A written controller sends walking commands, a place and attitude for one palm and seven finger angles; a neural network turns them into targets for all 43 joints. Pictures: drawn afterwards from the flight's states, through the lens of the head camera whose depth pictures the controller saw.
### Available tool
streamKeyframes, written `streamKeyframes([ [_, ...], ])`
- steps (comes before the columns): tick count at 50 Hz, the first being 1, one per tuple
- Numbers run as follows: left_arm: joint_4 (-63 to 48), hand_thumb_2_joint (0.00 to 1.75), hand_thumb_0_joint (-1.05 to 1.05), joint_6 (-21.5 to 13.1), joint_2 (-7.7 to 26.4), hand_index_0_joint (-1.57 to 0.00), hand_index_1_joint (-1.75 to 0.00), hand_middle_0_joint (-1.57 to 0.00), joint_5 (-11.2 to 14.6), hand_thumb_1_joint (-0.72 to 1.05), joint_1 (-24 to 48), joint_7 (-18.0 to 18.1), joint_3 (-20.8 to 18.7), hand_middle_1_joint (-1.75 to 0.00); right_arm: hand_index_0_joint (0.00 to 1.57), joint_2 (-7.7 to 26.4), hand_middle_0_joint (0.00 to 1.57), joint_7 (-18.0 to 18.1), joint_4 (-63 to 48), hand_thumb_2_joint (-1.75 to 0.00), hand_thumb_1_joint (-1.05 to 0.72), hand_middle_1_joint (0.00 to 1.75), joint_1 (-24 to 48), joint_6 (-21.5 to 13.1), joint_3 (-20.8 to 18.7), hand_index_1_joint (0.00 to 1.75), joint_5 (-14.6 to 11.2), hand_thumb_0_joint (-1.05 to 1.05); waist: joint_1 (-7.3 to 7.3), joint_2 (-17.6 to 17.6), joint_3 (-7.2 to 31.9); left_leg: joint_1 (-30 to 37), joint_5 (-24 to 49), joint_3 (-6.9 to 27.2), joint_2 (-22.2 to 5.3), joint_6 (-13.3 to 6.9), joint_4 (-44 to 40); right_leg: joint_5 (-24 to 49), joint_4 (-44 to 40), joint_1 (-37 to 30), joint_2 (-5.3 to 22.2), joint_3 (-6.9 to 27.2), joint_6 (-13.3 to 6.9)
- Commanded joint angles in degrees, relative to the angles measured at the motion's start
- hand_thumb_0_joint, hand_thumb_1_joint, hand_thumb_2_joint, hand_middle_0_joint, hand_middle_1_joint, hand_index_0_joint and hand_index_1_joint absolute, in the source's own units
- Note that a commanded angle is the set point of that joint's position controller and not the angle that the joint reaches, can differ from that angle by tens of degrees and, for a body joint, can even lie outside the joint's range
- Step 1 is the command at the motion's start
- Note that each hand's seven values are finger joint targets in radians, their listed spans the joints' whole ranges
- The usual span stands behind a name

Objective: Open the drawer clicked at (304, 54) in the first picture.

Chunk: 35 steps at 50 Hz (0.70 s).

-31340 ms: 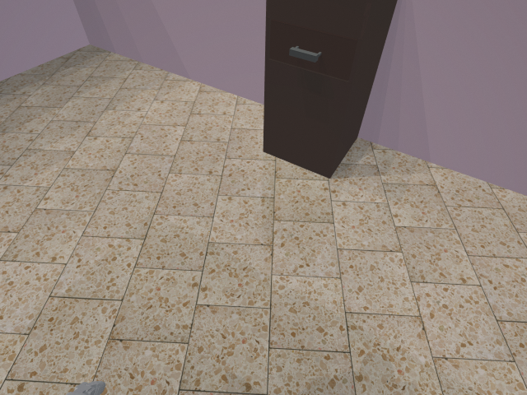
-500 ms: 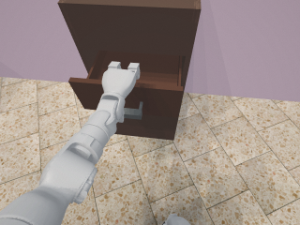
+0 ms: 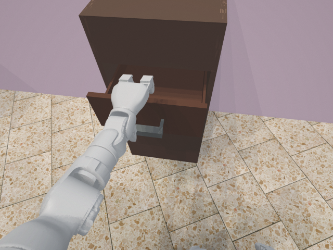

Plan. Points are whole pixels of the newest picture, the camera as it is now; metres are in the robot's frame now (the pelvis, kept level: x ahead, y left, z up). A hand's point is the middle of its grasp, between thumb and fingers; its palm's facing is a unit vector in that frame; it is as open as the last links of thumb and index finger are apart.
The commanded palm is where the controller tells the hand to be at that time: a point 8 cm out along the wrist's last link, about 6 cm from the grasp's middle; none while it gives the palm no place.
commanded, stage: draw the hand back to the body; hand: left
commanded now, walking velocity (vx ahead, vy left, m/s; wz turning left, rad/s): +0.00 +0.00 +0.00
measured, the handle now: (145, 125) +0.51 +0.06 -0.09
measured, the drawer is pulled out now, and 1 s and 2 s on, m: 0.16 0.16 0.16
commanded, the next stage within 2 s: step back with the hand held close in 1.48 s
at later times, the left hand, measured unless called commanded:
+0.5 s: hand (84, 149) +0.33 +0.17 +0.09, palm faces +0.04 -0.08 -1.00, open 13.8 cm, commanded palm +0.29 +0.18 +0.15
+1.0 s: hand (11, 186) +0.23 +0.23 +0.17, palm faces +0.30 -0.90 -0.32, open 11.1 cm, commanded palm +0.17 +0.28 +0.19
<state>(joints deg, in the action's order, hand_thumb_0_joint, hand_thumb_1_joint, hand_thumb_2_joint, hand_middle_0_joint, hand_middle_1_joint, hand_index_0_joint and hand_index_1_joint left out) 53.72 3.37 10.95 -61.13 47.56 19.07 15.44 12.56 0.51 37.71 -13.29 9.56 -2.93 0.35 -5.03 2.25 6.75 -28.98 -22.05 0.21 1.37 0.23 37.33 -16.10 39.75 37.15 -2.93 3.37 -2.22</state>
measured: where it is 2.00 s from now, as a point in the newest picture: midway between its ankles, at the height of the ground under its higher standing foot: outside the picture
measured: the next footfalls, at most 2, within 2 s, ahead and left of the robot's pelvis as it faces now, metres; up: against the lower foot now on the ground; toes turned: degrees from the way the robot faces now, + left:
none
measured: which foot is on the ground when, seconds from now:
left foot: down 0.00-1.00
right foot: down 0.00-1.00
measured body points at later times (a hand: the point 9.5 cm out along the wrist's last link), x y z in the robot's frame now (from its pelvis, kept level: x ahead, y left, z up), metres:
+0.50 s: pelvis +0.00 +0.01 +0.01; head +0.01 -0.02 +0.46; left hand +0.32 +0.17 +0.14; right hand +0.21 -0.20 -0.09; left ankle -0.05 +0.13 -0.72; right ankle +0.03 -0.09 -0.72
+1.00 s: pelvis +0.01 +0.02 +0.02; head +0.01 +0.00 +0.47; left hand +0.21 +0.28 +0.19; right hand +0.19 -0.20 -0.07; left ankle -0.05 +0.13 -0.72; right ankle +0.03 -0.09 -0.72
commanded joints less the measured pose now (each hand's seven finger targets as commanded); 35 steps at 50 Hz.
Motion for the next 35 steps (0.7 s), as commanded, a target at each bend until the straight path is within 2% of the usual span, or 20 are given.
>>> streamKeyframes([
  [1, -15.92, 0.30, 0.00, 1.23, 10.42, -0.30, -1.20, -0.30, 0.10, -0.50, 15.25, 0.48, -4.38, -1.20, 0.20, 6.82, 0.20, 0.29, -7.51, -0.90, -0.90, 0.30, -0.42, -0.67, -2.11, 0.30, -0.59, 0.00, 3.65, -6.67, 25.92, 4.07, 22.08, -4.14, 1.10, -1.78, -3.63, 24.79, -4.00, -27.85, 2.01, -1.63, 0.11],
  [5, -26.81, 0.30, 0.00, 0.30, 9.24, -0.30, -1.20, -0.30, 1.89, -0.50, 9.22, -3.23, -1.97, -1.20, 0.20, 7.16, 0.20, 0.10, -9.44, -0.90, -0.90, 0.30, 2.26, -0.38, -2.48, 0.30, -1.53, 0.00, 3.81, -7.81, 22.82, 7.73, 22.21, -3.79, 1.07, -2.37, -5.06, 24.32, -6.33, -28.13, 1.96, -1.51, 0.29],
  [6, -29.78, 0.30, 0.00, -0.36, 10.68, -0.30, -1.20, -0.30, 2.17, -0.50, 7.80, -3.97, -2.81, -1.20, 0.20, 7.13, 0.20, 0.22, -9.86, -0.90, -0.90, 0.30, 2.87, -0.43, -2.38, 0.30, -1.69, 0.00, 4.29, -8.09, 21.99, 8.22, 21.94, -3.60, 1.06, -2.45, -5.53, 23.75, -6.74, -28.38, 2.01, -1.54, 0.34],
  [7, -32.01, 0.30, 0.00, -0.98, 10.26, -0.30, -1.20, -0.30, 2.48, -0.50, 6.69, -4.70, -1.91, -1.20, 0.20, 6.96, 0.20, 0.31, -10.07, -0.90, -0.90, 0.30, 3.64, -0.52, -2.26, 0.30, -1.74, 0.00, 4.05, -7.71, 20.47, 8.97, 21.41, -3.55, 1.16, -2.57, -5.82, 22.91, -7.34, -27.78, 2.05, -1.51, 0.40],
  [9, -37.24, 0.30, 0.00, -2.55, 13.14, -0.30, -1.20, -0.30, 2.65, -0.50, 4.15, -5.45, -3.84, -1.20, 0.20, 6.63, 0.20, 0.29, -10.31, -0.90, -0.90, 0.30, 4.49, -0.78, -2.04, 0.30, -1.66, 0.00, 5.09, -6.77, 19.54, 10.05, 21.58, -3.26, 1.14, -2.50, -6.49, 22.14, -7.71, -28.50, 2.21, -1.27, 0.29],
  [11, -40.65, 0.30, 0.00, -3.63, 13.86, -0.30, -1.20, -0.30, 2.58, -0.50, -0.07, -5.88, -4.27, -1.20, 0.20, 6.29, 0.20, 0.09, -10.48, -0.90, -0.90, 0.30, 5.70, -1.07, -1.70, 0.30, -1.63, 0.00, 5.58, -6.14, 17.32, 10.86, 20.76, -3.27, 1.08, -2.29, -6.94, 19.99, -8.35, -27.51, 2.14, -1.09, 0.28],
  [12, -42.19, 0.30, 0.00, -3.95, 13.00, -0.30, -1.20, -0.30, 2.59, -0.50, -1.94, -6.03, -3.36, -1.20, 0.20, 6.01, 0.20, -0.13, -10.80, -0.90, -0.90, 0.30, 6.50, -1.21, -1.50, 0.30, -1.69, 0.00, 5.85, -5.32, 15.85, 10.98, 20.13, -3.09, 1.05, -2.16, -7.33, 18.31, -8.52, -26.72, 2.09, -1.32, 0.16],
  [14, -44.81, 0.30, 0.00, -4.01, 14.25, -0.30, -1.20, -0.30, 2.64, -0.50, -3.65, -6.17, -4.12, -1.20, 0.20, 5.95, 0.20, -0.45, -10.80, -0.90, -0.90, 0.30, 7.62, -1.39, -1.22, 0.30, -1.75, 0.00, 6.11, -3.71, 13.59, 11.70, 19.02, -2.87, 0.77, -1.93, -7.95, 15.41, -8.90, -25.39, 1.97, -1.54, -0.09],
  [19, -51.75, 0.30, 0.00, -3.14, 17.34, -0.30, -1.20, -0.30, 3.19, -0.50, -10.58, -7.51, -6.43, -1.20, 0.20, 5.84, 0.20, -0.80, -11.97, -0.90, -0.90, 0.30, 10.36, -1.78, -0.46, 0.30, -1.61, 0.00, 7.60, -3.70, 13.13, 13.12, 18.84, -2.56, 0.42, -1.59, -8.78, 13.41, -9.20, -26.65, 1.93, -1.58, -0.21],
  [21, -54.77, 0.30, 0.00, -2.72, 16.78, -0.30, -1.20, -0.30, 3.39, -0.50, -14.38, -8.61, -6.05, -1.20, 0.20, 5.60, 0.20, -1.05, -12.69, -0.90, -0.90, 0.30, 11.27, -1.89, -0.09, 0.30, -1.41, 0.00, 8.04, -3.86, 12.11, 13.62, 19.42, -2.54, 0.31, -1.50, -8.93, 13.58, -9.34, -26.83, 1.93, -1.72, -0.23],
  [23, -56.98, 0.30, 0.00, -2.47, 18.77, -0.30, -1.20, -0.30, 3.82, -0.50, -17.48, -10.09, -7.64, -1.20, 0.20, 5.79, 0.20, -1.13, -13.10, -0.90, -0.90, 0.30, 12.39, -1.70, 0.20, 0.30, -1.62, 0.00, 8.15, -2.75, 10.84, 14.40, 19.19, -2.50, 0.10, -1.43, -9.07, 12.76, -9.61, -26.21, 1.70, -1.72, -0.27],
  [24, -58.72, 0.30, 0.00, -2.42, 18.15, -0.30, -1.20, -0.30, 4.06, -0.50, -18.53, -10.86, -6.74, -1.20, 0.20, 5.56, 0.20, -1.14, -13.58, -0.90, -0.90, 0.30, 12.47, -1.78, 0.51, 0.30, -1.29, 0.00, 8.18, -2.82, 10.19, 14.42, 18.76, -2.41, 0.08, -1.37, -9.11, 12.19, -9.75, -26.19, 1.87, -1.74, -0.18],
  [25, -58.03, 0.32, 0.00, -3.51, -3.84, -0.30, -1.18, -0.30, 44.42, -0.47, -15.52, -12.91, -2.56, -1.18, 0.20, 0.22, 0.20, -0.08, -18.08, -0.90, -0.90, 0.30, 9.14, -4.36, 2.32, 0.30, -4.23, 0.00, 1.47, -8.35, 4.97, 20.31, 14.46, -1.60, -0.92, -2.96, -10.13, 11.52, -12.93, -29.09, 1.52, -4.83, 0.82],
  [26, -62.45, 0.33, 0.00, -5.38, 4.14, -0.29, -1.15, -0.29, 48.85, -0.43, -16.99, -13.24, -7.05, -1.15, 0.20, 1.80, 0.20, 1.17, -16.97, -0.90, -0.90, 0.30, 10.87, -6.63, 2.80, 0.30, -3.67, 0.00, 3.21, -9.57, 6.05, 21.88, 12.63, -1.28, -1.14, -2.94, -10.96, 10.96, -13.64, -31.16, 1.62, -3.30, 1.40],
  [27, -62.99, 0.34, 0.00, -6.56, 10.91, -0.29, -1.13, -0.29, 53.92, -0.40, -23.89, -12.97, -16.90, -1.13, 0.20, 3.35, 0.20, 3.00, -16.60, -0.90, -0.90, 0.30, 10.70, -7.19, 3.12, 0.30, -2.82, 0.00, 5.20, -10.10, 5.36, 21.35, 14.31, -1.52, -1.03, -2.88, -11.82, 12.44, -14.24, -32.44, 1.79, -3.68, 1.48],
  [28, -64.17, 0.36, 0.00, -7.16, 12.22, -0.29, -1.11, -0.29, 57.17, -0.36, -29.07, -13.45, -19.58, -1.11, 0.20, 3.82, 0.20, 3.95, -16.34, -0.90, -0.90, 0.30, 11.10, -7.84, 4.06, 0.30, -2.32, 0.00, 6.34, -7.29, 4.09, 21.07, 15.08, -1.33, -0.92, -2.44, -12.94, 13.31, -14.53, -33.53, 2.13, -3.91, 1.57],
  [30, -72.83, 0.39, 0.00, -9.14, 9.51, -0.29, -1.07, -0.29, 60.61, -0.29, -31.21, -14.16, -19.12, -1.07, 0.20, 3.19, 0.20, 4.20, -16.47, -0.90, -0.90, 0.30, 10.17, -10.33, 4.67, 0.30, -1.57, 0.00, 6.01, -1.45, 4.69, 22.41, 18.91, -1.45, -1.53, -1.30, -14.01, 16.31, -14.29, -34.69, 2.73, -4.72, 1.47],
  [32, -74.60, 0.42, 0.00, -9.49, 9.04, -0.28, -1.02, -0.28, 62.27, -0.22, -37.06, -14.27, -20.54, -1.02, 0.20, 3.29, 0.20, 4.15, -15.65, -0.90, -0.90, 0.30, 8.88, -11.93, 4.78, 0.30, -0.98, 0.00, 6.04, 1.15, 1.89, 21.88, 21.22, -1.44, -1.96, -0.61, -14.77, 17.78, -14.88, -34.50, 2.76, -5.22, 1.34],
  [33, -74.56, 0.43, 0.00, -9.66, 10.60, -0.28, -1.00, -0.28, 62.66, -0.18, -40.13, -14.15, -22.64, -1.00, 0.20, 3.71, 0.20, 4.22, -14.98, -0.90, -0.90, 0.30, 8.59, -12.55, 4.61, 0.30, -0.88, 0.00, 6.35, -0.74, 0.39, 21.26, 21.58, -1.24, -2.30, -0.55, -15.10, 17.94, -15.53, -34.39, 2.55, -5.32, 1.35],
  [35, -78.37, 0.47, 0.00, -10.36, 8.82, -0.27, -0.95, -0.27, 63.11, -0.12, -42.15, -14.42, -21.49, -0.95, 0.20, 3.33, 0.20, 4.07, -15.01, -0.90, -0.90, 0.30, 8.51, -13.91, 4.72, 0.30, -0.58, 0.00, 5.96, 1.04, -0.32, 21.15, 21.12, -1.22, -2.46, -0.26, -15.81, 16.97, -16.00, -34.25, 2.89, -5.44, 1.40],
])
